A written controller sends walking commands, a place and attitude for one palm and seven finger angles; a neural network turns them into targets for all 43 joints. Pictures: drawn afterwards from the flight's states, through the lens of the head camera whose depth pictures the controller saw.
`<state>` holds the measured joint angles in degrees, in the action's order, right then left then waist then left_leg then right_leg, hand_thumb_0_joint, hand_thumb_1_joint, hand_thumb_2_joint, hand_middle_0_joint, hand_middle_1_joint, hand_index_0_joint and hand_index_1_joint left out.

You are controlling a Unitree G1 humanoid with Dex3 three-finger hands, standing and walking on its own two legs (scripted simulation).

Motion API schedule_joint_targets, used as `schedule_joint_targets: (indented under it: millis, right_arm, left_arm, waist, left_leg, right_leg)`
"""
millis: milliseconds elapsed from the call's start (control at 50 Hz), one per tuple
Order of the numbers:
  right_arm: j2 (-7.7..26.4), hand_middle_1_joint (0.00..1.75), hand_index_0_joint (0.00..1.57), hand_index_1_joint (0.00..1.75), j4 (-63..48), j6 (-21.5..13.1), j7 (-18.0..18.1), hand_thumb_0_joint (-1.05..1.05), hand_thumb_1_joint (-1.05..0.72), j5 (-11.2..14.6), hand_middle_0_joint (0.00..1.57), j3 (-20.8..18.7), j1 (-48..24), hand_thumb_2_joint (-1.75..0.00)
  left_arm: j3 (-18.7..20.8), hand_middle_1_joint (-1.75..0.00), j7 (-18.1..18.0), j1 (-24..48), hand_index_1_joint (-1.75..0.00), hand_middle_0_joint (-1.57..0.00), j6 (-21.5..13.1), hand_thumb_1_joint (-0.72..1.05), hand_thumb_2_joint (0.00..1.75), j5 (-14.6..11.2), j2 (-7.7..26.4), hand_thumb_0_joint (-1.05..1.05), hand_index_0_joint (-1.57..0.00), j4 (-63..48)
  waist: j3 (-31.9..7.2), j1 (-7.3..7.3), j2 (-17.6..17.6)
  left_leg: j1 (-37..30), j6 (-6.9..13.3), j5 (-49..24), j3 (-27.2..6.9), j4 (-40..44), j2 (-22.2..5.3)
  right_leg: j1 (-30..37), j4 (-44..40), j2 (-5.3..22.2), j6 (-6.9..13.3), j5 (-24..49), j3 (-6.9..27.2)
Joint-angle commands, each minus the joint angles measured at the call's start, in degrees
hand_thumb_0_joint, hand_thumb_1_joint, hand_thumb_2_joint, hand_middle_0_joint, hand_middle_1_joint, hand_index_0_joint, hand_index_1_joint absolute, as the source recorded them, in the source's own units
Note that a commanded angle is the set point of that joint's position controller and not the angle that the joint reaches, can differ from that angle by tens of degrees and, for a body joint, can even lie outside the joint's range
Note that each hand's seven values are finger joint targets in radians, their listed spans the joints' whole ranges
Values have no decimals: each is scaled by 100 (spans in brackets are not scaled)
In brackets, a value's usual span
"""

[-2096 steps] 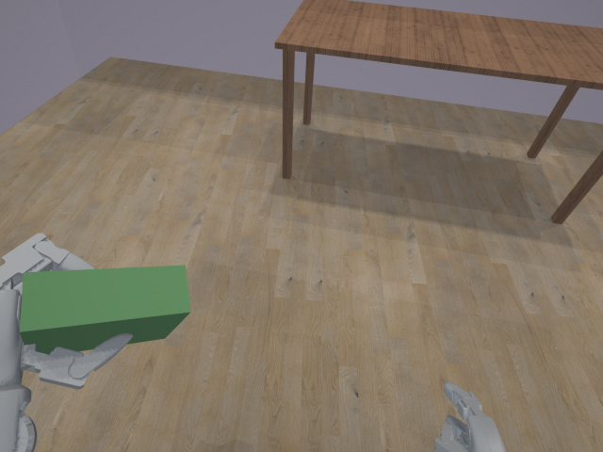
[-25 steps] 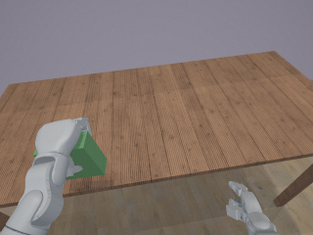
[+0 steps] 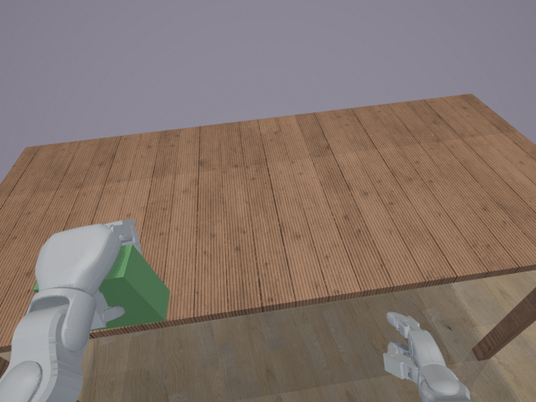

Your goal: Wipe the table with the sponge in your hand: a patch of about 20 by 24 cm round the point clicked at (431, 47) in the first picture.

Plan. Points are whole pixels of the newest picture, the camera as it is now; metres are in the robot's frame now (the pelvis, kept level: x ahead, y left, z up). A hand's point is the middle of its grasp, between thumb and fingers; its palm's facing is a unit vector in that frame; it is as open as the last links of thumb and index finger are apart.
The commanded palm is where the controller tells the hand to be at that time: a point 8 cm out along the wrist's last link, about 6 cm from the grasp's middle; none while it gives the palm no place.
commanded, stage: bring the sponge back beside the body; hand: left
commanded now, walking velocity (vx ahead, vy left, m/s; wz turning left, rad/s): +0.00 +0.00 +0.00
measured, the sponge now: (118, 298) +0.21 +0.27 +0.06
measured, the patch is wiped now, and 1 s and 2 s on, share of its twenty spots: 1.00 1.00 1.00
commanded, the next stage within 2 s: step back with the hand held close in 0.60 s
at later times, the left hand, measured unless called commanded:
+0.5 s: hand (89, 295) +0.18 +0.27 +0.11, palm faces +0.07 -0.12 -0.99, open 9.4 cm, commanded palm +0.15 +0.27 +0.19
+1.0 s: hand (124, 290) +0.19 +0.22 +0.13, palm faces +0.30 -0.86 -0.40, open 9.4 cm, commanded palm +0.13 +0.28 +0.17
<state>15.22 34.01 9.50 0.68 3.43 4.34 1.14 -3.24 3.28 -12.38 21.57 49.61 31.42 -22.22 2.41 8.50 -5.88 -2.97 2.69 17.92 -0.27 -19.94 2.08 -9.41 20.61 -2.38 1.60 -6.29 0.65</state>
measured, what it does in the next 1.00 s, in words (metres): stands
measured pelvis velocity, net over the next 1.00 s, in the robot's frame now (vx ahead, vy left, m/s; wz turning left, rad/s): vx -0.02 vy -0.01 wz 0.04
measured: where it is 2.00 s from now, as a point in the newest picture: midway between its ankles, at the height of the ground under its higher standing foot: outside the picture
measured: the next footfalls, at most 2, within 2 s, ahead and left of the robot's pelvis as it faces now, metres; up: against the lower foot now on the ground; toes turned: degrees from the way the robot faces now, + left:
right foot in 1.84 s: -0.02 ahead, -0.12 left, +0.00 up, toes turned +6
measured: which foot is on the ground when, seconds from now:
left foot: down 0.00-1.00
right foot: down 0.00-1.00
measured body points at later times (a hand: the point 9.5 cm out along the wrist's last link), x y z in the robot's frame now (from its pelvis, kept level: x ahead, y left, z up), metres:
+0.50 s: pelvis -0.01 -0.01 +0.00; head -0.02 -0.03 +0.45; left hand +0.17 +0.28 +0.17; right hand +0.24 -0.19 -0.08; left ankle -0.07 +0.09 -0.74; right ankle +0.06 -0.11 -0.74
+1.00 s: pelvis -0.02 -0.01 -0.01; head +0.01 +0.01 +0.43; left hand +0.17 +0.27 +0.15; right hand +0.16 -0.24 -0.09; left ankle -0.07 +0.09 -0.74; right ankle +0.06 -0.11 -0.74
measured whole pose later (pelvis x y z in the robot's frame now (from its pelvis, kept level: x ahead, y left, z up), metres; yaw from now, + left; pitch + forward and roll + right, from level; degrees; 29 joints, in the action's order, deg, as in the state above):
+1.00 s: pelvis -0.02 -0.01 -0.01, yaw +2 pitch +0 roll +0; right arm 13.4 29.8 2.1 3.4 1.7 2.2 11.3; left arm 16.1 -6.0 -28.9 -3.2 -2.3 22.1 -34.4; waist 4.2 0.1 2.0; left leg 11.2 2.2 21.7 -2.2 -33.0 3.0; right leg -21.6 30.7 -1.1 1.5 -9.0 -1.5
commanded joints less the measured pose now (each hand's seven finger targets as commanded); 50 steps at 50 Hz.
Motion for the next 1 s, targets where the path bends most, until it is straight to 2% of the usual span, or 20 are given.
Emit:
schedule_joint_targets:
  millis: [0,60,80,140,160,200,260,480,640,680,700,720,740,760,780,840,860,900,960,980]
  right_arm:
    - [553,30,20,30,-1015,-295,27,0,-90,-16,20,-282,-1196,-90]
    - [611,30,20,30,-1108,-323,13,0,-90,2,20,-287,-1396,-90]
    - [569,30,20,30,-1095,-321,11,0,-90,-7,20,-297,-1194,-90]
    - [601,30,20,30,-1050,-293,41,0,-90,-11,20,-306,-1192,-90]
    - [625,30,20,30,-1141,-348,24,0,-90,-3,20,-302,-1373,-90]
    - [567,30,20,30,-1085,-335,47,0,-90,-28,20,-306,-1142,-90]
    - [622,30,20,30,-1151,-387,77,0,-90,-20,20,-311,-1296,-90]
    - [582,30,20,30,-1108,-445,112,0,-90,-36,20,-332,-1086,-90]
    - [629,30,20,30,-1035,-365,98,0,-90,-32,20,-341,-1139,-90]
    - [599,30,20,30,-1117,-420,68,0,-90,-30,20,-329,-1143,-90]
    - [570,30,20,30,-943,-386,104,0,-90,-30,20,-280,-1058,-90]
    - [374,30,20,30,-1938,-486,182,0,-90,-12,20,-515,-16,-90]
    - [510,30,20,30,-1554,-615,202,0,-90,-87,20,-376,304,-90]
    - [456,30,20,30,-1549,-654,162,0,-90,-102,20,-335,73,-90]
    - [446,30,20,30,-1554,-625,226,0,-90,-77,20,-426,411,-90]
    - [457,30,20,30,-1457,-843,328,0,-90,-181,20,-478,258,-90]
    - [485,30,20,30,-1487,-974,341,0,-90,-207,20,-453,167,-90]
    - [455,30,20,30,-1455,-1075,352,0,-90,-208,20,-477,211,-90]
    - [467,30,20,30,-1341,-1077,317,0,-90,-175,20,-581,303,-90]
    - [405,30,20,30,-1256,-1039,314,0,-90,-183,20,-592,391,-90]
  left_arm:
    - [1072,-160,-331,973,-160,-120,-82,10,130,188,1217,0,-120,-1214]
    - [1195,-160,-320,855,-160,-120,-70,10,130,113,1312,0,-120,-1580]
    - [1220,-160,-325,922,-160,-120,-79,10,130,118,1313,0,-120,-1604]
    - [1191,-160,-273,445,-160,-120,-115,10,130,47,1281,0,-120,-1408]
    - [1331,-160,-270,434,-160,-120,-123,10,130,42,1392,0,-120,-1744]
    - [1321,-160,-270,176,-160,-120,-168,10,130,11,1336,0,-120,-1503]
    - [1392,-160,-273,385,-160,-120,-250,10,130,-31,1427,0,-120,-1876]
    - [1428,-160,-390,553,-160,-120,-352,10,130,12,1411,0,-120,-1740]
    - [1269,-160,-344,310,-160,-120,-209,10,130,19,1292,0,-120,-1429]
    - [1420,-160,-348,558,-160,-120,-209,10,130,87,1415,0,-120,-1748]
    - [1051,-160,-343,-73,-160,-120,-112,10,130,68,927,0,-120,-395]
    - [2361,-160,-494,925,-160,-120,-1370,10,130,-4738,-4,0,-120,-1420]
    - [2637,-160,-599,-437,-160,-120,-1768,10,130,-4860,441,0,-120,-145]
    - [2469,-160,-612,-537,-160,-120,-1936,10,130,-4858,320,0,-120,-233]
    - [2656,-160,-689,-444,-160,-120,-2202,10,130,-5092,272,0,-120,-894]
    - [2707,-160,-954,-390,-160,-120,-2758,10,130,-5264,267,0,-120,-2404]
    - [3003,-160,-1049,-369,-160,-120,-2920,10,130,-5272,565,0,-120,-2998]
    - [2981,-160,-1166,-1018,-160,-120,-3055,10,130,-5274,295,0,-120,-3071]
    - [3370,-160,-1245,-1536,-160,-120,-3158,10,130,-5269,502,0,-120,-3046]
    - [3262,-160,-1223,-1698,-160,-120,-3184,10,130,-5303,278,0,-120,-2820]
  waist:
    - [-958,-3,59]
    - [-850,-24,-52]
    - [-1150,13,-8]
    - [-841,16,192]
    - [-879,-5,18]
    - [-910,30,145]
    - [-783,-55,78]
    - [-1052,3,-73]
    - [-614,-6,85]
    - [-962,33,-38]
    - [-239,-47,439]
    - [446,-790,1124]
    - [-59,-606,1526]
    - [-10,-615,1355]
    - [-343,-654,1480]
    - [-1223,-701,442]
    - [-1496,-666,-170]
    - [-1595,-694,-643]
    - [-1664,-769,-186]
    - [-1544,-827,133]
  left_leg:
    - [1341,-1,-1951,-494,433,-176]
    - [1338,39,-1745,-595,459,-205]
    - [1368,49,-1824,-508,402,-172]
    - [1327,33,-1782,-489,405,-170]
    - [1359,66,-1626,-584,421,-198]
    - [1367,67,-1736,-469,338,-148]
    - [1253,76,-1558,-553,339,-188]
    - [1318,48,-1640,-468,337,-174]
    - [1451,29,-1481,-465,438,-192]
    - [1493,59,-1536,-487,396,-193]
    - [1624,-21,-1441,-389,395,-161]
    - [1589,54,-154,-272,-84,-351]
    - [1499,74,51,-440,-216,-339]
    - [1411,80,-3,-475,-160,-261]
    - [1501,75,-17,-536,-290,-363]
    - [1539,135,-243,-600,-585,-496]
    - [1574,160,-443,-709,-499,-579]
    - [2226,196,-992,-962,-485,-812]
    - [2394,104,-1677,-1069,-824,-926]
    - [2450,61,-1772,-1057,-943,-922]
  right_leg:
    - [1591,105,27,359,776,539]
    - [1507,59,-48,375,638,753]
    - [1747,155,62,333,716,575]
    - [1482,33,71,308,620,553]
    - [1534,59,-39,351,547,798]
    - [1558,89,84,309,613,600]
    - [1377,-35,-19,337,460,845]
    - [1649,63,86,321,457,601]
    - [1378,-34,64,307,254,557]
    - [1672,137,50,326,389,583]
    - [1098,-40,40,329,109,486]
    - [-14,-229,147,178,361,739]
    - [-88,-123,331,151,6,642]
    - [-262,-124,277,201,-23,878]
    - [-50,-77,598,100,-104,778]
    - [269,383,1161,197,801,1027]
    - [441,723,1116,200,1262,1054]
    - [867,1321,968,80,1808,647]
    - [685,1596,1051,91,1988,674]
    - [525,1599,1094,100,1913,635]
